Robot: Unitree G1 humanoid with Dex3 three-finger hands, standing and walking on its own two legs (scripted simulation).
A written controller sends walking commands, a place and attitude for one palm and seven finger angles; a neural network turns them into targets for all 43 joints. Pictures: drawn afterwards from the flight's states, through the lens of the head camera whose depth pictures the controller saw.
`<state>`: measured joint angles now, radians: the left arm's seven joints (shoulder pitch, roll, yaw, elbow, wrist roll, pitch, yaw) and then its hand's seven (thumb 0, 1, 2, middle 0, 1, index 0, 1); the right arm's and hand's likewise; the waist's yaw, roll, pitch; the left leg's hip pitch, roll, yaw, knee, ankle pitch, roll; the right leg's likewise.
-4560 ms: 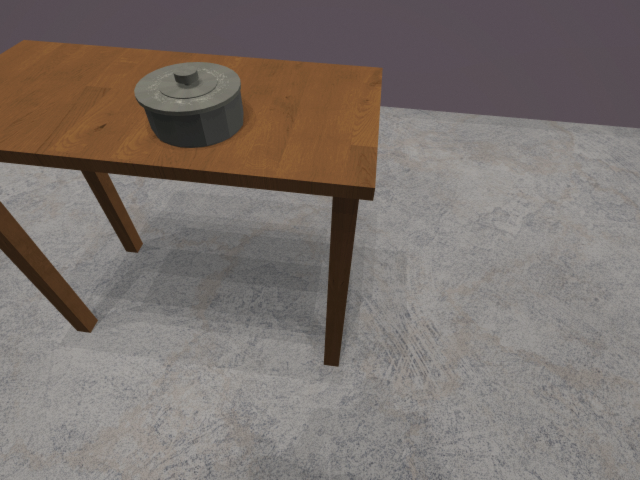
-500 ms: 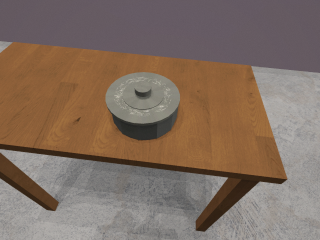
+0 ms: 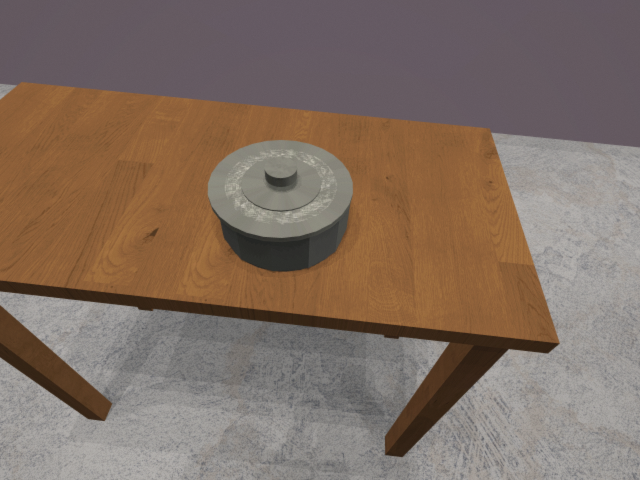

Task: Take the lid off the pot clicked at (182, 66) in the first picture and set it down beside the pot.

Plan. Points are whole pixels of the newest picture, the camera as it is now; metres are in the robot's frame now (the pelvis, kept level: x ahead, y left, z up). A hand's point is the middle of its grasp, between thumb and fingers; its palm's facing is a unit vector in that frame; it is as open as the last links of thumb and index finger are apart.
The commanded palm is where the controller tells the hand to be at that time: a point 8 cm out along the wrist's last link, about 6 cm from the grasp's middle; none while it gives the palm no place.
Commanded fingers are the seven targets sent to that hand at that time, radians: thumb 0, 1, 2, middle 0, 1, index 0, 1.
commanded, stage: look again from close up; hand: left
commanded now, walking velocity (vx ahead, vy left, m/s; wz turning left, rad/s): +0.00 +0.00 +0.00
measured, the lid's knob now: (281, 171) +0.46 +0.09 +0.14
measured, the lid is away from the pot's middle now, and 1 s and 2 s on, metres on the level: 0.00 0.00 0.00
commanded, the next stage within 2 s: shuffle to correct the standing spot in 1.20 s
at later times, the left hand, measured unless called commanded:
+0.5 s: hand out of the picture -0.02 +0.17 -0.18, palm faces +0.05 -0.99 -0.13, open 7.4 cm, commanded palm none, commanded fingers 0.00 0.90 0.90 -0.20 -0.30 -0.20 -0.30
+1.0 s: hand out of the picture -0.02 +0.19 -0.19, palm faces +0.04 -0.99 -0.13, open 7.4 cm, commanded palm none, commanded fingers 0.00 0.90 0.90 -0.20 -0.30 -0.20 -0.30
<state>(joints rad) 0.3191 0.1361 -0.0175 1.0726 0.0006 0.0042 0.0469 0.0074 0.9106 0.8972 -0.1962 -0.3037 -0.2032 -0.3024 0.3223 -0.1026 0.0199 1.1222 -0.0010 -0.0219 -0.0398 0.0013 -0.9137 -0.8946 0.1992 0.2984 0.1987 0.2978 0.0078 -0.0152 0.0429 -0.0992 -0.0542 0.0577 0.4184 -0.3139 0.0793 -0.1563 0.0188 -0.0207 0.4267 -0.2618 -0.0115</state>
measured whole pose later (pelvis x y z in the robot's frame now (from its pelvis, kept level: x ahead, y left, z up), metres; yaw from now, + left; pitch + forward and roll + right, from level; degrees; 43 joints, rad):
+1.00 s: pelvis +0.00 +0.04 +0.00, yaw +0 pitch +0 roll -1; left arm 0.32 0.11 -0.01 1.10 0.00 0.02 0.06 0.01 0.91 0.90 -0.20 -0.30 -0.20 -0.30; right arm 0.35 -0.08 0.02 1.12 0.00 -0.03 -0.05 0.00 -0.91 -0.89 0.20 0.30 0.20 0.30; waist 0.01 -0.03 0.04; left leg -0.10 -0.11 0.08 0.41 -0.31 0.14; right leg -0.17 -0.03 0.00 0.45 -0.27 0.04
